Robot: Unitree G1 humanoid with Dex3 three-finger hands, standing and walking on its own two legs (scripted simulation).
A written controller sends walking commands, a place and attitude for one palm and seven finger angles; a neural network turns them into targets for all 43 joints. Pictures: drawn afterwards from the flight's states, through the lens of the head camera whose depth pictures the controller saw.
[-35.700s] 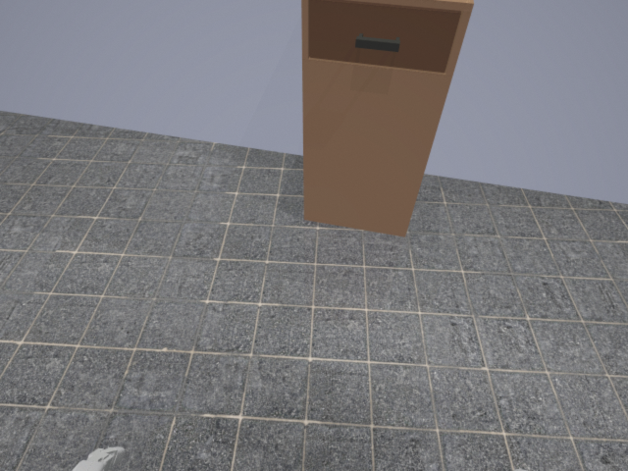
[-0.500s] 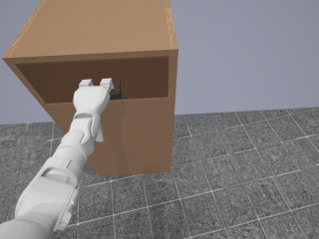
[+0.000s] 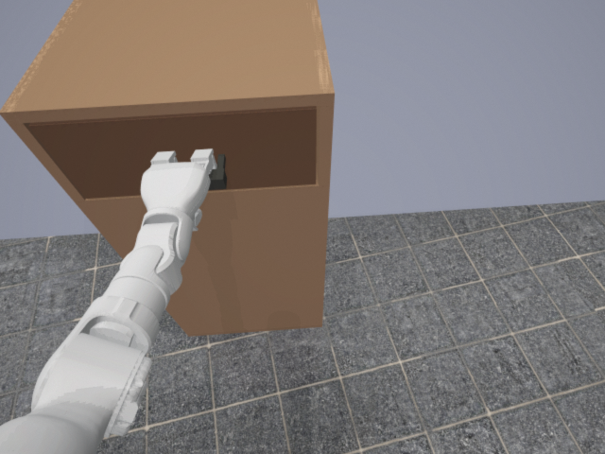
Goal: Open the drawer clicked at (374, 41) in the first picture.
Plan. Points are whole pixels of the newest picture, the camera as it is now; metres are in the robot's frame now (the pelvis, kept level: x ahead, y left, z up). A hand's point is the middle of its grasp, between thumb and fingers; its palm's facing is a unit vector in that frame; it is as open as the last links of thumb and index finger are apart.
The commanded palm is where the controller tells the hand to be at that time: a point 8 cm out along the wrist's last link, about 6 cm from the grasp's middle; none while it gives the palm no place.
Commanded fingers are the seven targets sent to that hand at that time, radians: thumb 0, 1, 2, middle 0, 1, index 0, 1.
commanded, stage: close the thumb around the handle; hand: left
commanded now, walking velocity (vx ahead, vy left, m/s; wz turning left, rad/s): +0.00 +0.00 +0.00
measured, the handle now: (187, 171) +0.51 +0.18 +0.06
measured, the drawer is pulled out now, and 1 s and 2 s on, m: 0.00 0.02 0.09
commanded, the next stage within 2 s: pull the drawer open in 0.22 s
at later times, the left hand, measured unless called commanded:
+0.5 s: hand (188, 213) +0.45 +0.18 +0.04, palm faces -0.02 -0.03 -1.00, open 5.9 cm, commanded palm +0.39 +0.18 +0.09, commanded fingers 0.00 0.90 0.90 -0.40 -1.35 -0.40 -1.35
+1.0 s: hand (187, 218) +0.44 +0.18 +0.04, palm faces -0.02 -0.03 -1.00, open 6.0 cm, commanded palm +0.41 +0.19 +0.09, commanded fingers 0.00 0.90 0.90 -0.40 -1.35 -0.40 -1.35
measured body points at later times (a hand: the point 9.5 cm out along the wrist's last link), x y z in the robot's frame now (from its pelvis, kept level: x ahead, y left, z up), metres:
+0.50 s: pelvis +0.01 +0.00 +0.00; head +0.07 -0.03 +0.45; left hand +0.44 +0.18 +0.09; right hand +0.09 -0.26 -0.14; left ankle -0.04 +0.06 -0.72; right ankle +0.01 -0.10 -0.72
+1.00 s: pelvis +0.00 -0.01 +0.00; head +0.06 -0.03 +0.45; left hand +0.43 +0.18 +0.09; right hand +0.11 -0.26 -0.13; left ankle -0.04 +0.06 -0.72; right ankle +0.01 -0.10 -0.72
